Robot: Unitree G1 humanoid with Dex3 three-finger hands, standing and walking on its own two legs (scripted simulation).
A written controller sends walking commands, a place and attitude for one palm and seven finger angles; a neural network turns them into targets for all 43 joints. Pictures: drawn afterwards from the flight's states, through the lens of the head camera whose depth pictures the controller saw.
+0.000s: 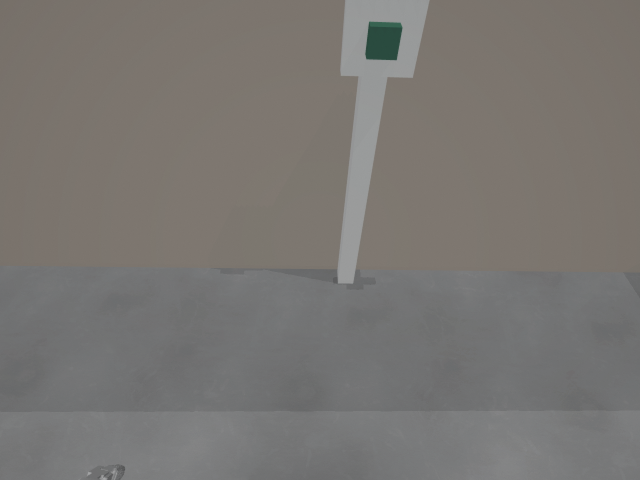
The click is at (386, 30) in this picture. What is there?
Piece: button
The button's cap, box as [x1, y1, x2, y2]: [365, 22, 401, 59]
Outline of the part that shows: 369,22 365,52 366,58 396,59 401,32 400,23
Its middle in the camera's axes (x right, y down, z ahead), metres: +0.13 -0.41 +0.79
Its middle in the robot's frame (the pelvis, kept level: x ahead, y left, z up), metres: +0.90 -0.07 +0.16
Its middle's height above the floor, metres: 0.93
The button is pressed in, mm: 0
